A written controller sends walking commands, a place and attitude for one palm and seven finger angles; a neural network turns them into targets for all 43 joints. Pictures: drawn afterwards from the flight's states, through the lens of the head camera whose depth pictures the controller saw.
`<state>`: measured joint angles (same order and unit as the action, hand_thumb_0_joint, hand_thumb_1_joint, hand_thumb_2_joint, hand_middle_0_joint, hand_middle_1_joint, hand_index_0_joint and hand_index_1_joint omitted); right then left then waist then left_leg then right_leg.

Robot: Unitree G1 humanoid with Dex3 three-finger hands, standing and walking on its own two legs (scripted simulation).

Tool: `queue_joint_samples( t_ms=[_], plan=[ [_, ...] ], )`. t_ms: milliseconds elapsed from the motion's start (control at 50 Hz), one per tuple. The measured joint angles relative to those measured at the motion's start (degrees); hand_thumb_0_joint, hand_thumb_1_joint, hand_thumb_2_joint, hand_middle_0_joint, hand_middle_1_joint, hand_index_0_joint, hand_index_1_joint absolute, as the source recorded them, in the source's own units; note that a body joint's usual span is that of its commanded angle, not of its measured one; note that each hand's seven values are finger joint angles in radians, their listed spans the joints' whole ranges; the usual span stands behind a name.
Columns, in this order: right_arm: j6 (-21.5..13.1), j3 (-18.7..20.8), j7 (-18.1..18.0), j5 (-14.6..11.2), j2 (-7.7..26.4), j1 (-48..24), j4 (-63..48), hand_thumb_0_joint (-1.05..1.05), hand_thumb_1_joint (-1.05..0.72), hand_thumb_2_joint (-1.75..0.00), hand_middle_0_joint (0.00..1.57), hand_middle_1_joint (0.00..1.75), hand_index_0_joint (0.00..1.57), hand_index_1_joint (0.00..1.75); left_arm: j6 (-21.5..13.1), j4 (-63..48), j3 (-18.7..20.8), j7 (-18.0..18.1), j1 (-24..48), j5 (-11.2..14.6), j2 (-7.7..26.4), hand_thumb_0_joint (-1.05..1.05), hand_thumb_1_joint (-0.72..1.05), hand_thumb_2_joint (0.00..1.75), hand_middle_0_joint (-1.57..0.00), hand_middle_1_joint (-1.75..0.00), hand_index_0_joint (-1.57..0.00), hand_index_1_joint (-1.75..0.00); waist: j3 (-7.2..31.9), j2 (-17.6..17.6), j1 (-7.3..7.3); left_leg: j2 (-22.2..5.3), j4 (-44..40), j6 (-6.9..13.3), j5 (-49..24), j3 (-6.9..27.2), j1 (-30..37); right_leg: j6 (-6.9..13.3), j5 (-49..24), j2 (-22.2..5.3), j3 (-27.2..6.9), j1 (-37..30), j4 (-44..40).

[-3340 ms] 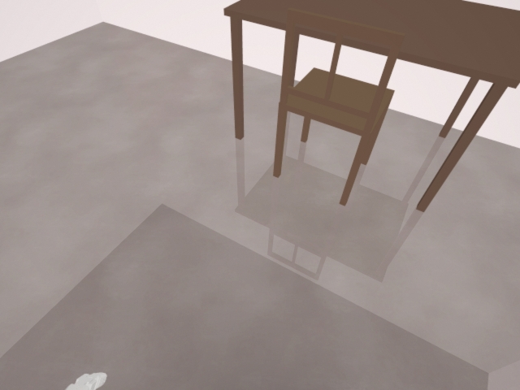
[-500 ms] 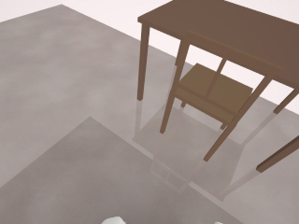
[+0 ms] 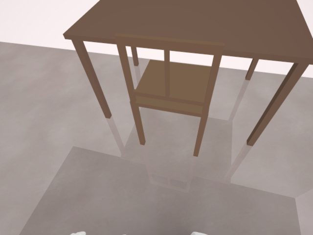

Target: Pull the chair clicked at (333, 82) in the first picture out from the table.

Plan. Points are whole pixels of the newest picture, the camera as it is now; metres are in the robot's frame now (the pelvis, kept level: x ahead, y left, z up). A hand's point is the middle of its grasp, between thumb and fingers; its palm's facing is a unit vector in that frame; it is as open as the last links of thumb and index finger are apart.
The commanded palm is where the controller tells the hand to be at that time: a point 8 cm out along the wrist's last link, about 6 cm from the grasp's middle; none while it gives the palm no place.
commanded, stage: turn to face it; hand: left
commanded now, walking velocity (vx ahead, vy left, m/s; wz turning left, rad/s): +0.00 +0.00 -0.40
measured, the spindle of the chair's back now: (167, 75) +0.75 -0.01 -0.07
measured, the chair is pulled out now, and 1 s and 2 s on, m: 0.00 0.00 0.00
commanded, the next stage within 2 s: take the last steps up to it in 0.40 s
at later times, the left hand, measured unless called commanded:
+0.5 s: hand out of the picture +0.12 +0.21 -0.16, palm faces -0.12 -0.98 -0.16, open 7.4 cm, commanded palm none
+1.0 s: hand out of the picture +0.14 +0.12 -0.14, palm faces -0.21 -0.95 -0.21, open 7.3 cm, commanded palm none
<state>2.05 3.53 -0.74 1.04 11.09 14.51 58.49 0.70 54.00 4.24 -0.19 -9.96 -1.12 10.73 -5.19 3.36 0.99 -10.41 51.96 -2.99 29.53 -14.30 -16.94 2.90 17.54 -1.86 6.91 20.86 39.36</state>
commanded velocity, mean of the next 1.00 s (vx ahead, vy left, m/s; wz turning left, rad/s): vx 0.15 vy -0.02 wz -0.17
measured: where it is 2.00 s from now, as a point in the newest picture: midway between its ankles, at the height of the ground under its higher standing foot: (182, 231)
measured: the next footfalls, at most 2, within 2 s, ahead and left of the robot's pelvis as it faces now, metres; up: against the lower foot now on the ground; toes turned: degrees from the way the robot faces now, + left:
left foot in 0.40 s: +0.08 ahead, +0.13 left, +0.00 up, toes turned -5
right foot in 0.82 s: +0.03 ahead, -0.13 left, +0.00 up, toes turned -22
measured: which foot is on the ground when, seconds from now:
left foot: up 0.00-0.38, down 0.40-0.82, up 0.84-1.00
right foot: down 0.00-0.40, up 0.42-0.80, down 0.82-1.00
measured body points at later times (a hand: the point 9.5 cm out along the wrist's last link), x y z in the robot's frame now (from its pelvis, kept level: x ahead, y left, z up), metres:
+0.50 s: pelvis +0.02 +0.03 +0.02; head +0.04 +0.06 +0.47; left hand +0.13 +0.26 -0.14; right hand +0.04 -0.22 -0.11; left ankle +0.04 +0.13 -0.72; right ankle +0.00 -0.09 -0.68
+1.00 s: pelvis +0.07 -0.05 +0.02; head +0.07 -0.06 +0.47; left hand +0.16 +0.17 -0.12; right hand -0.03 -0.27 -0.14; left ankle +0.10 +0.08 -0.65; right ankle -0.01 -0.11 -0.72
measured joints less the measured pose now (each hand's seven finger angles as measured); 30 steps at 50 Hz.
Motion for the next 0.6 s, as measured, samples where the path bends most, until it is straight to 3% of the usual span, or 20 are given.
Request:
queue_joint_samples(
  t_ms=[40,80,220,340,400,440,480,540,600],
  plan=[
    [0.9,0.0,-0.2,-0.1,0.6,-0.6,-0.2,0.0,-0.91,-0.9,0.2,0.3,0.2,0.3,-0.2,-0.7,-0.1,0.6,0.7,0.3,-0.1,0.01,0.91,0.9,-0.2,-0.3,-0.19,-0.3,-0.2,0.2,-0.06,1.6,8.8,-0.5,0.6,5.3,-4.6,0.6,-0.4,0.6,-0.5,-0.8,-1.6],
    [1.3,0.0,-0.2,0.0,0.8,-1.4,-0.6,0.0,-0.91,-0.9,0.19,0.3,0.2,0.3,0.1,-1.1,-0.2,1.0,0.9,0.5,-0.1,0.0,0.91,0.9,-0.2,-0.3,-0.19,-0.3,0.1,-0.2,-0.22,2.5,12.7,-0.9,-2.2,8.3,-7.8,0.6,-2.0,1.3,-1.4,-1.9,-4.5],
    [0.9,-0.2,-0.2,0.2,1.2,-3.5,-3.0,0.0,-0.91,-0.9,0.19,0.3,0.2,0.3,0.8,-0.8,-0.8,0.4,0.6,0.2,-0.4,0.01,0.91,0.9,-0.2,-0.3,-0.2,-0.3,2.1,-1.9,-0.23,4.2,4.9,-1.5,-6.9,12.0,-9.0,0.9,-5.9,3.2,-4.7,-4.0,-11.5],
    [0.3,-0.8,-0.6,-0.2,0.9,-4.4,-3.7,0.0,-0.91,-0.9,0.19,0.3,0.2,0.3,1.3,-0.4,-0.9,0.1,-0.1,0.0,-0.3,0.01,0.91,0.9,-0.2,-0.3,-0.2,-0.3,2.9,-3.3,-1.35,6.5,-8.1,-0.7,-5.8,11.9,-3.5,0.0,-6.3,4.7,-6.9,-4.3,-12.0],
    [-0.8,-1.4,-0.9,-0.3,0.3,-3.6,-4.0,0.0,-0.91,-0.9,0.19,0.3,0.2,0.3,2.0,0.1,-0.6,0.2,-0.8,0.4,0.3,0.01,0.91,0.9,-0.2,-0.3,-0.2,-0.3,3.5,-4.1,-1.25,7.3,-19.6,1.0,-11.9,11.2,1.9,-1.0,-5.1,5.5,-7.6,-3.4,-9.4],
    [-1.1,-2.0,-0.9,0.1,-0.8,-3.0,-4.1,0.0,-0.91,-0.9,0.19,0.3,0.2,0.3,2.6,0.7,-0.2,0.1,-1.1,0.7,1.2,0.01,0.91,0.9,-0.2,-0.3,-0.2,-0.3,3.5,-6.0,-1.27,7.9,-19.9,3.1,-12.5,10.0,2.4,-1.9,1.2,5.0,-8.4,-1.5,-3.8],
    [-1.0,-2.7,-1.0,0.4,-1.5,-2.2,-4.1,0.0,-0.9,-0.9,0.19,0.3,0.2,0.3,3.1,1.1,0.1,-0.1,-1.5,0.5,1.9,0.01,0.91,0.9,-0.2,-0.3,-0.2,-0.3,3.4,-6.7,-1.35,7.7,-21.2,3.9,-12.7,8.9,3.6,-2.7,6.1,4.8,-8.4,1.3,5.7],
    [-0.9,-3.3,-1.3,0.6,-2.4,-1.3,-3.6,0.0,-0.9,-0.9,0.2,0.3,0.2,0.3,3.3,1.5,0.5,-0.5,-2.2,0.2,2.4,0.01,0.91,0.9,-0.2,-0.3,-0.2,-0.3,3.2,-6.8,-1.47,7.3,-24.4,4.0,-14.1,7.6,5.2,-3.8,6.1,3.5,-8.2,4.0,15.9],
    [-1.4,-3.2,-1.3,0.7,-2.7,-0.6,-2.9,0.0,-0.91,-0.9,0.2,0.3,0.2,0.3,3.1,2.4,0.3,-0.8,-3.3,0.1,2.5,0.01,0.91,0.9,-0.2,-0.3,-0.19,-0.3,3.1,-6.2,-1.36,6.8,-26.7,3.9,-15.0,6.2,6.4,-4.5,5.6,1.7,-7.4,3.6,17.4]
  ],
)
